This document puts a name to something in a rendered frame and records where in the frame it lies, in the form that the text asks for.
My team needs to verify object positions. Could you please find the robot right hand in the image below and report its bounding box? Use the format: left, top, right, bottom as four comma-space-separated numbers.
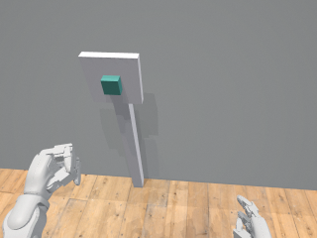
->
233, 194, 272, 238

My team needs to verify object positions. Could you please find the panel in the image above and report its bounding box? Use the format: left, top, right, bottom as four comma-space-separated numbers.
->
78, 52, 144, 188

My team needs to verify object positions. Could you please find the robot left forearm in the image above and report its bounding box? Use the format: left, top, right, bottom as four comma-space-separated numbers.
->
2, 193, 50, 238

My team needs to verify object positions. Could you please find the robot left hand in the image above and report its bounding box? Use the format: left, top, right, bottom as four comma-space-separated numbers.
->
24, 143, 81, 200

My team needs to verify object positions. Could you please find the button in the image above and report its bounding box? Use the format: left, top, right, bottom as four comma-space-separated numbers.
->
100, 75, 123, 95

